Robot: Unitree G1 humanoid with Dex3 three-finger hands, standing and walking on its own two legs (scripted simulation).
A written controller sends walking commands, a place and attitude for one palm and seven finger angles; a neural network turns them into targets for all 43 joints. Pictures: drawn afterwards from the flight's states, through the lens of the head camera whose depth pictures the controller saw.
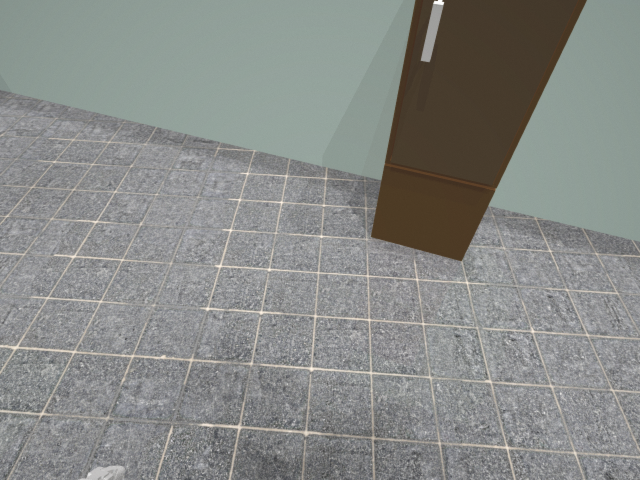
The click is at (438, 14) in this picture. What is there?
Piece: cupboard door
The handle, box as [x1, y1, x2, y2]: [421, 0, 443, 61]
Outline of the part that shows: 442,0 434,1 421,60 429,61 442,9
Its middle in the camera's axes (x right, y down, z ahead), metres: +0.29 -0.54 +1.00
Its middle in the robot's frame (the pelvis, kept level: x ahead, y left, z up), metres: +1.14 -0.23 +0.11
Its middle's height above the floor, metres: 0.88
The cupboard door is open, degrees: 0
